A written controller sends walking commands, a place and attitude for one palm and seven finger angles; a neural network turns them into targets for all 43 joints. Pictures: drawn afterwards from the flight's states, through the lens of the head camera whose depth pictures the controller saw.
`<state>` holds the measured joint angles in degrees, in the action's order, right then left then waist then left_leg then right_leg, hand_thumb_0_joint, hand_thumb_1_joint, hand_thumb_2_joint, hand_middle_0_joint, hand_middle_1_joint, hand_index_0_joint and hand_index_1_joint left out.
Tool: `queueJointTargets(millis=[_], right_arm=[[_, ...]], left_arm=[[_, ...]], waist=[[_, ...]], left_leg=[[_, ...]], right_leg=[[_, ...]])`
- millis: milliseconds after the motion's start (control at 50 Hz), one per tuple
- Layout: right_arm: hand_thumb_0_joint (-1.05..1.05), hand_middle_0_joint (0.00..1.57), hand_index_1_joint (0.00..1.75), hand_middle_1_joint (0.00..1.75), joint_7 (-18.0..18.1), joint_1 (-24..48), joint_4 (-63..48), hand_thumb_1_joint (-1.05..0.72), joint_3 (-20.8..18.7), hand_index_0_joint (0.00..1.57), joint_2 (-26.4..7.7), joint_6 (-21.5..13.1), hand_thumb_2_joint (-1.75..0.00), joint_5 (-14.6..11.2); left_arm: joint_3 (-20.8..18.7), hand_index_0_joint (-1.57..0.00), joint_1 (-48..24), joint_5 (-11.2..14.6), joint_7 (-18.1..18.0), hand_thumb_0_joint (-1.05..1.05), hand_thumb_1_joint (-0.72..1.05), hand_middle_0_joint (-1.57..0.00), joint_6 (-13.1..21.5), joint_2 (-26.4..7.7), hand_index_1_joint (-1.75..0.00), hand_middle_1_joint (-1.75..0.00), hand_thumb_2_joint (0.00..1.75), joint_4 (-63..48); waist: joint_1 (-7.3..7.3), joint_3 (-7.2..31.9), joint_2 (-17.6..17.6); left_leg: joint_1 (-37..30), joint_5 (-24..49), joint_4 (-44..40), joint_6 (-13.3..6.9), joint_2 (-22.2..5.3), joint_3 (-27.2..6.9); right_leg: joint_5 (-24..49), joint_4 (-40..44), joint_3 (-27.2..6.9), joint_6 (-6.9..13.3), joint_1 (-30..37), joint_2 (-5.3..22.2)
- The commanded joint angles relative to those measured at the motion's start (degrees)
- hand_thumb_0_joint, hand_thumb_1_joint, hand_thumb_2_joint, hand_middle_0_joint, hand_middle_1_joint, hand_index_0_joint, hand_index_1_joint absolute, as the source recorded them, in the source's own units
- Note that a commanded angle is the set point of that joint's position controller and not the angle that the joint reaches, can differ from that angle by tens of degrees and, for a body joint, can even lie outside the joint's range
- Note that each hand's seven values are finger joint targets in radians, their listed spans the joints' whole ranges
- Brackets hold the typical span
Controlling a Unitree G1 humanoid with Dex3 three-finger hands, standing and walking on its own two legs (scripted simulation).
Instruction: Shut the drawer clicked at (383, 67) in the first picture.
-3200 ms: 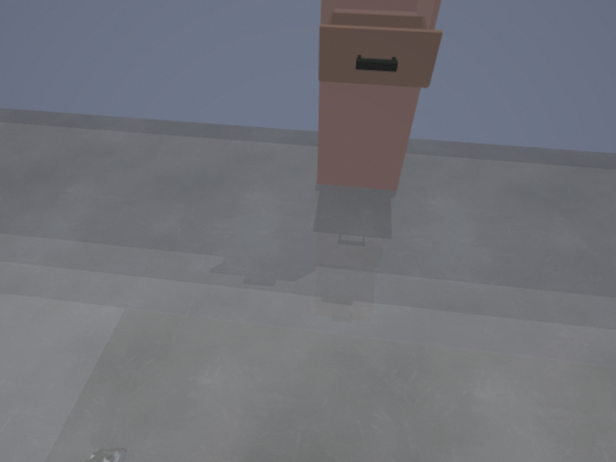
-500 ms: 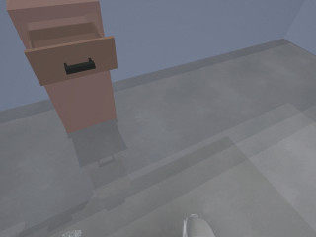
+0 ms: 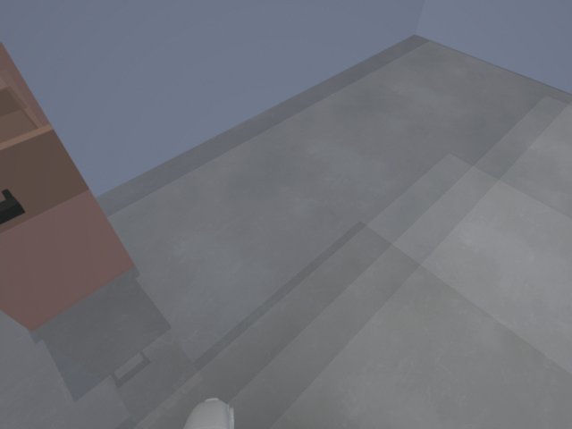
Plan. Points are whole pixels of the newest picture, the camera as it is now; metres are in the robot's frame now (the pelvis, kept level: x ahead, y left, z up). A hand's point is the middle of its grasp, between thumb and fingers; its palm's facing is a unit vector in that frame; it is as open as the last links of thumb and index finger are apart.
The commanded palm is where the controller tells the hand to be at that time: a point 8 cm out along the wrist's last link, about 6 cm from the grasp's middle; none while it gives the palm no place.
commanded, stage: walk to a spot facing it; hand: left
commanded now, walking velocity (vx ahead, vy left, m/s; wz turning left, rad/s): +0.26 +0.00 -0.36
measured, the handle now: out of the picture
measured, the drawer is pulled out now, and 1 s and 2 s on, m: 0.28 0.28 0.28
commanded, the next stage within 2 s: turn to face it in 0.52 s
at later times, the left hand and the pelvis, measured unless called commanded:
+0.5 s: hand (146, 385) +0.22 +0.25 -0.17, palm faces -0.18 -0.97 -0.16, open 7.3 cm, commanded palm none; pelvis +0.12 +0.07 +0.01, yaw -15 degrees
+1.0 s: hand (220, 324) +0.32 +0.14 -0.16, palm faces -0.29 -0.94 -0.15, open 7.3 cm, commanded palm none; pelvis +0.15 +0.03 +0.00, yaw -15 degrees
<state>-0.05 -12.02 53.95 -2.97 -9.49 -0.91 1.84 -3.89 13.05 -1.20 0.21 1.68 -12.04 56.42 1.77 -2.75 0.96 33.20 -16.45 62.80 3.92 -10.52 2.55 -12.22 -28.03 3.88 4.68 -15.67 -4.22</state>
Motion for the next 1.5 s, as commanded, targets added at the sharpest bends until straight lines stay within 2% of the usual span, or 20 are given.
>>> queueJointTargets(millis=[0, 80, 140, 180, 200, 300, 560, 620, 640, 660, 680, 780, 980, 1000, 1020, 1040, 1080, 1160, 1360, 1480], right_arm=[[0.0, 0.2, 0.3, 0.3, -0.5, -1.8, -3.4, -0.9, -0.7, 0.2, -3.9, -0.7, -0.9, -0.1], [0.0, 0.2, 0.3, 0.3, -0.4, 4.1, -6.0, -0.9, -0.7, 0.2, -4.7, -1.7, -0.9, -0.6], [0.0, 0.2, 0.3, 0.3, 0.7, -2.2, -3.9, -0.9, -1.1, 0.2, -8.0, -2.7, -0.9, -0.6], [0.0, 0.2, 0.3, 0.3, 1.1, -12.0, -2.5, -0.9, -2.9, 0.2, -18.1, -2.3, -0.9, 0.0], [0.0, 0.2, 0.3, 0.3, 1.1, -9.0, -2.9, -0.9, -2.0, 0.2, -14.8, -2.0, -0.9, -0.1], [0.0, 0.2, 0.3, 0.3, 1.8, -1.0, -4.1, -0.9, -0.2, 0.2, -8.8, -2.5, -0.9, -0.7], [0.0, 0.2, 0.3, 0.3, 1.3, -5.1, -0.8, -0.9, -3.2, 0.2, -11.5, -0.3, -0.9, -0.1], [0.0, 0.2, 0.3, 0.3, 0.9, -6.1, -0.3, -0.9, -3.1, 0.2, -11.4, 0.1, -0.9, -0.3], [0.0, 0.2, 0.3, 0.3, 0.5, -8.0, -0.2, -0.9, -2.4, 0.2, -9.1, 0.2, -0.9, -0.9], [0.0, 0.2, 0.3, 0.3, 0.5, -6.5, -2.2, -0.9, -0.7, 0.2, -4.0, 0.3, -0.9, -1.1], [0.0, 0.2, 0.3, 0.3, 1.6, -5.2, -2.2, -0.9, -0.4, 0.2, -4.9, 1.4, -0.9, -1.3], [0.0, 0.2, 0.3, 0.3, 1.3, -9.1, 4.0, -0.9, 0.2, 0.2, -3.7, 2.6, -0.9, -1.2], [0.0, 0.2, 0.3, 0.3, -0.1, -8.0, 0.9, -0.9, -1.0, 0.2, -3.7, 2.7, -0.9, -0.8], [0.0, 0.2, 0.3, 0.3, -0.3, -10.2, 1.0, -0.9, -1.6, 0.2, -5.2, 2.4, -0.9, -0.6], [0.0, 0.2, 0.3, 0.3, -0.1, -11.3, 0.1, -0.9, -2.6, 0.2, -10.2, 2.0, -0.9, -0.2], [0.0, 0.2, 0.3, 0.3, 0.4, -12.7, -0.4, -0.9, -3.5, 0.2, -13.4, 1.9, -0.9, 0.3], [0.0, 0.2, 0.3, 0.3, 1.2, -9.9, -0.5, -0.9, -3.5, 0.2, -12.1, 1.2, -0.9, -0.1], [0.0, 0.2, 0.3, 0.3, 1.3, -3.6, -2.8, -0.9, -2.7, 0.2, -10.9, 0.5, -0.9, -0.5], [0.0, 0.2, 0.3, 0.3, 0.4, -2.4, -3.8, -0.9, -4.1, 0.2, -14.8, 2.1, -0.9, -0.4], [0.0, 0.2, 0.3, 0.3, -0.4, 3.6, -6.7, -0.9, -4.8, 0.2, -15.6, 3.2, -0.9, -0.6]], left_arm=[[-1.7, -0.2, 2.3, -0.3, -0.1, 0.0, 0.9, -0.2, 1.8, -8.0, -0.3, -0.3, 0.9, -3.6], [-2.1, -0.2, 4.4, -0.3, 0.0, 0.0, 0.9, -0.2, 1.2, -9.4, -0.3, -0.3, 0.9, -3.7], [-2.2, -0.2, 3.1, 0.4, 0.0, 0.0, 0.9, -0.2, 0.4, -8.5, -0.3, -0.3, 0.9, -4.6], [-1.0, -0.2, 4.4, 0.8, 0.9, 0.0, 0.9, -0.2, 0.3, -3.6, -0.3, -0.3, 0.9, -6.4], [-1.6, -0.2, 3.9, -0.1, 0.6, 0.0, 0.9, -0.2, -0.3, -6.2, -0.3, -0.3, 0.9, -5.6], [-2.1, -0.2, 6.0, -0.3, 1.8, 0.0, 0.9, -0.2, -2.6, -3.4, -0.3, -0.3, 0.9, -3.5], [-1.6, -0.2, -5.3, -0.2, 1.4, 0.0, 0.9, -0.2, -4.0, -1.2, -0.3, -0.3, 0.9, -8.7], [-1.5, -0.2, -1.1, -0.6, 0.7, 0.0, 0.9, -0.2, -2.5, -2.6, -0.3, -0.3, 0.9, -7.4], [-2.0, -0.2, 3.9, -1.1, -0.1, 0.0, 0.9, -0.2, -1.4, -7.0, -0.3, -0.3, 0.9, -5.6], [-2.8, -0.2, 8.4, -0.8, -0.9, 0.0, 0.9, -0.2, -0.5, -12.6, -0.3, -0.3, 0.9, -3.6], [-1.9, -0.2, 8.9, 0.4, -1.4, 0.0, 0.9, -0.2, -0.7, -11.8, -0.3, -0.3, 0.9, -3.2], [0.4, -0.2, -5.8, -0.1, -2.2, 0.0, 0.9, -0.2, -0.5, -6.5, -0.3, -0.3, 0.9, -3.8], [-1.6, -0.2, -5.3, 0.1, -2.6, 0.0, 0.9, -0.2, -2.4, -7.7, -0.3, -0.3, 0.9, -4.6], [-1.7, -0.2, -5.3, 0.5, -2.4, 0.0, 0.9, -0.2, -2.9, -6.2, -0.3, -0.3, 0.9, -5.5], [-1.4, -0.2, -4.4, 0.9, -2.0, 0.0, 0.9, -0.2, -3.5, -3.2, -0.3, -0.3, 0.9, -7.2], [-1.0, -0.2, -8.1, 0.6, -1.8, 0.0, 0.9, -0.2, -3.6, -1.9, -0.3, -0.3, 0.9, -9.8], [-1.5, -0.2, -9.8, 0.0, -1.5, 0.0, 0.9, -0.2, -3.5, -2.3, -0.3, -0.3, 0.9, -9.4], [-1.9, -0.2, -4.4, 0.2, -1.0, 0.0, 0.9, -0.2, -3.5, -3.6, -0.3, -0.3, 0.9, -6.4], [-1.6, -0.2, -4.1, 0.5, -1.4, 0.0, 0.9, -0.2, -3.8, -5.2, -0.3, -0.3, 0.9, -7.8], [-1.7, -0.2, 5.6, 0.8, -1.7, 0.0, 0.9, -0.2, -3.1, -7.0, -0.3, -0.3, 0.9, -7.0]], waist=[[-1.35, 1.1, -7.5], [-3.4, 1.2, -7.6], [-0.02, 4.2, -4.2], [3.05, 8.9, 18.1], [2.58, 6.9, 12.6], [-2.76, 2.9, 7.9], [0.46, 2.7, 11.7], [-2.07, 5.7, 7.0], [-4.26, 10.1, -3.7], [-5.6, 13.1, -18.3], [-5.65, 13.9, -10.9], [-0.11, 5.8, -10.0], [-0.43, 2.7, -7.0], [0.75, 3.3, 0.3], [1.05, 2.1, 15.0], [3.14, 1.1, 16.9], [1.81, 3.8, 11.2], [-0.37, 6.8, 4.8], [1.04, 5.9, 7.4], [-3.29, 6.8, 8.5]], left_leg=[[-4.5, 2.9, -12.0, 0.2, 1.9, 1.1], [-10.3, 0.5, -22.7, -0.5, 5.3, 1.6], [-28.9, 4.6, -37.8, -1.0, 5.4, 1.7], [-41.7, 6.7, -46.3, -10.5, -19.6, -23.4], [-33.4, 0.2, -48.6, -11.3, -19.7, -21.6], [-23.7, 20.1, -47.3, -8.2, -10.0, 0.1], [-28.5, 24.8, -40.5, -9.8, -13.1, 10.5], [-25.0, 25.8, -29.9, -6.1, -10.9, 11.8], [-15.3, 18.1, -18.3, -3.0, -7.0, 13.9], [-1.0, -17.8, -5.3, -0.3, 1.4, 12.7], [-3.9, -21.3, -1.8, -0.6, 1.6, 2.6], [-9.6, -10.6, -5.4, -0.5, 3.7, -0.1], [-17.3, -0.1, -27.4, -1.2, 5.2, 5.1], [-20.5, 6.4, -34.4, -2.6, 3.6, 1.4], [-21.4, 14.4, -41.9, -8.1, -7.2, -16.3], [-19.9, 16.7, -48.1, -15.0, -14.9, -27.6], [-21.7, 11.4, -47.2, -14.2, -11.1, -25.3], [-24.3, 14.0, -45.8, -12.2, -4.6, -15.2], [-23.3, 6.8, -46.0, -13.7, -2.7, -22.3], [-12.0, 2.4, -42.8, -9.6, 2.6, -22.9]], right_leg=[[-0.4, 14.3, -14.3, 6.3, -3.2, 14.6], [3.1, 11.1, -18.4, 6.0, -0.2, 16.2], [4.2, 0.4, -15.5, 1.8, -5.7, 11.4], [-23.6, -30.2, -2.4, -4.3, -22.5, 2.0], [-22.3, -37.6, -5.3, -4.9, -21.9, 5.0], [-7.1, -43.3, -2.8, -7.3, -17.7, 8.7], [-8.5, -16.5, 2.8, -7.3, -11.4, 8.3], [0.6, -1.3, 4.0, -5.3, 2.0, 5.9], [15.3, 3.1, -3.9, -2.8, 16.1, 12.7], [44.8, 2.7, -19.3, 3.4, 24.2, 27.6], [52.6, 1.9, -15.4, 6.8, 18.8, 29.2], [31.1, 6.0, -2.5, 3.8, 6.2, 22.0], [9.2, 0.5, 3.3, -0.2, 1.3, 23.9], [2.4, -5.7, 5.4, -3.0, -2.3, 20.8], [-13.9, -16.0, 8.2, -7.4, -11.4, 13.3], [-24.7, -29.4, 4.6, -8.5, -16.3, 9.2], [-17.4, -39.8, -3.2, -7.8, -20.6, 10.2], [-9.2, -37.2, -3.8, -9.0, -17.3, 10.1], [-13.0, -22.7, -3.5, -9.2, -11.7, 7.2], [-5.9, 0.6, -1.6, -7.2, 7.2, 4.9]])
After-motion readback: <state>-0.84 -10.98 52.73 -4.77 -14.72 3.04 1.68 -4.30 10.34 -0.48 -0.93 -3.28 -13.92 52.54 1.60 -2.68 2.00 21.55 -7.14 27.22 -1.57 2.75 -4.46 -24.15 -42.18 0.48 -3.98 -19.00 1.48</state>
